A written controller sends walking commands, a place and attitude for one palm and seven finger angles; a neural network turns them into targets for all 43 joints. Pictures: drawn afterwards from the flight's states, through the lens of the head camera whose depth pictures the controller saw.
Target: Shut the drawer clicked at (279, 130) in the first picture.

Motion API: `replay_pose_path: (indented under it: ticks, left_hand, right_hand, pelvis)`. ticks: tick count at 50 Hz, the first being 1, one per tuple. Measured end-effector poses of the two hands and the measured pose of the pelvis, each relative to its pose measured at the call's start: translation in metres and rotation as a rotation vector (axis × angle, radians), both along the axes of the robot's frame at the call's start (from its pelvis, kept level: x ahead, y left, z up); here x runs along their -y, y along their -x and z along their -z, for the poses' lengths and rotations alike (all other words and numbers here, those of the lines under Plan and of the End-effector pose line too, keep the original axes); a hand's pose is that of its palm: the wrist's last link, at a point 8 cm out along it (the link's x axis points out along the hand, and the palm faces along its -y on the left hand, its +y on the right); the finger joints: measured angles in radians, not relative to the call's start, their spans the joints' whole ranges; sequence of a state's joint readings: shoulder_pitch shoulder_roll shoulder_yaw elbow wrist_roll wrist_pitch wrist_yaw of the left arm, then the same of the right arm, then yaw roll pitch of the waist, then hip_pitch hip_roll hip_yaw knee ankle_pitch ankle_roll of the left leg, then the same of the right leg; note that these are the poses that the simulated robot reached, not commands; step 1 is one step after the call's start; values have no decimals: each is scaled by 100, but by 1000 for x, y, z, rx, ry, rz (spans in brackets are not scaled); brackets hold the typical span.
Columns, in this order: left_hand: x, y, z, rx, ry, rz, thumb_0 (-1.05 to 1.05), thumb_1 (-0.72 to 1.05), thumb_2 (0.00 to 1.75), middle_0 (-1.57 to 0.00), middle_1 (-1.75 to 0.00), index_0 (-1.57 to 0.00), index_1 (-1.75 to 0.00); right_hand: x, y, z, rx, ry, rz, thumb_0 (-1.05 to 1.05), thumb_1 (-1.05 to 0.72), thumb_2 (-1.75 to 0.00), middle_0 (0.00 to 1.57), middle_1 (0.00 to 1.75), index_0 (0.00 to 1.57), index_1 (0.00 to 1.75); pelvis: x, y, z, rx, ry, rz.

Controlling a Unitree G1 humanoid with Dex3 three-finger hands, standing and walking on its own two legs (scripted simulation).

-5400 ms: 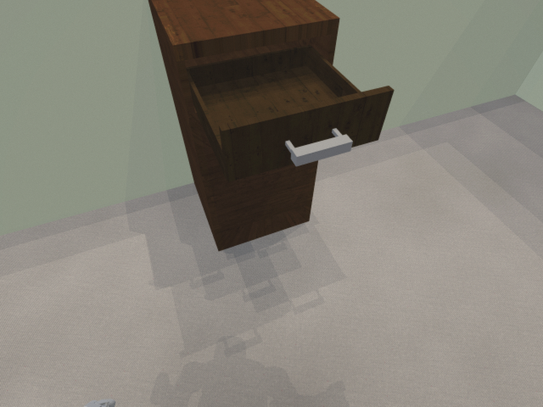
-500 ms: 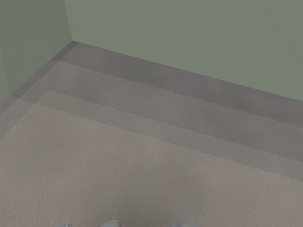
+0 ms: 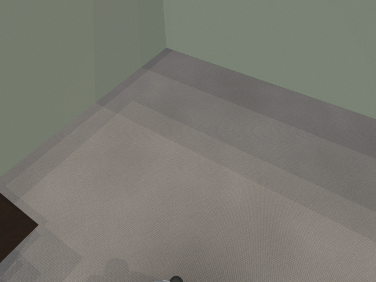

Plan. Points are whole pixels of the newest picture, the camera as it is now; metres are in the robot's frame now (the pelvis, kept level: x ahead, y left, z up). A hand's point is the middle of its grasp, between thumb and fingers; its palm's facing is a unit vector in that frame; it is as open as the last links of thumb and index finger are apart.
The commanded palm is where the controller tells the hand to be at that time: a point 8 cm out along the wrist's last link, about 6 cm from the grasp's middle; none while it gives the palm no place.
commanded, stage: turn to face it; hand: left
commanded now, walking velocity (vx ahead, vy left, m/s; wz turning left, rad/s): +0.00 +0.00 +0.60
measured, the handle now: out of the picture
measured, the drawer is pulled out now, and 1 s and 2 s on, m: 0.30 0.30 0.30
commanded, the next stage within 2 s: take the last steps up to it in 1.60 s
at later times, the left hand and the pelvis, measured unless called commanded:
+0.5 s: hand out of the picture -0.07 +0.21 -0.18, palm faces +0.36 -0.90 -0.23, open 7.4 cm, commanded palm none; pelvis -0.02 +0.01 -0.01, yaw +19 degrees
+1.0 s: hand out of the picture +0.00 +0.27 -0.14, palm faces +0.54 -0.80 -0.27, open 7.4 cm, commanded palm none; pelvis -0.01 +0.01 +0.00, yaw +35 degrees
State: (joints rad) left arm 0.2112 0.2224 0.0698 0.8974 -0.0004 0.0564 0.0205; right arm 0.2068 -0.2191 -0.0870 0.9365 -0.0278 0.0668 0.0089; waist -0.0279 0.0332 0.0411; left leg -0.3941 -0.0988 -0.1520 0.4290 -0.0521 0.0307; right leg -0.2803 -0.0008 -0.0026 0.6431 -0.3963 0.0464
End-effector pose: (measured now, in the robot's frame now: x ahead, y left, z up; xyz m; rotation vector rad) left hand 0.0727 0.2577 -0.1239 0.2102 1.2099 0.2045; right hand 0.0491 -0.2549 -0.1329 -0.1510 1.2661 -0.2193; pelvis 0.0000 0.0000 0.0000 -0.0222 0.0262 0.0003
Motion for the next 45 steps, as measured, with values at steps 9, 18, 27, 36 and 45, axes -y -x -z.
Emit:
replay_pose_path:
  ticks: [9, 18, 27, 36, 45]
  left_hand:
    - [34, 61, -14, -25, -16, -112, 1, 91, 90, -20, -30, -20, -30]
    - [39, 105, -3, -37, 29, -234, 1, 91, 90, -20, -30, -20, -30]
    - [-7, 180, 35, -150, 70, -402, 1, 91, 90, -20, -30, -20, -30]
    - [-49, 162, 12, -23, 36, -465, 1, 91, 90, -20, -30, -20, -30]
    - [-55, 128, -7, 93, -16, -494, 1, 91, 90, -20, -30, -20, -30]
  right_hand:
    - [32, -20, 0, 6, -18, -109, 0, -91, -90, 20, 30, 20, 30]
    - [11, -60, 2, -34, 1, -281, 0, -91, -90, 20, 30, 20, 30]
    - [-76, -132, -12, 141, 30, -488, 0, -91, -90, 20, 30, 20, 30]
    - [-109, -126, -32, 124, 45, -565, 0, -91, -90, 20, 30, 20, 30]
    - [-93, -104, -18, 18, 29, -580, 0, -90, -90, 21, 30, 20, 30]
  pelvis:
    - [27, 10, -7, 17, -52, -120]
    - [20, 17, -4, 20, -60, -247]
    - [-18, 27, 14, 12, -36, -346]
    - [-36, 29, -7, 20, 6, -446]
    - [-28, 21, -8, 12, -5, -550]
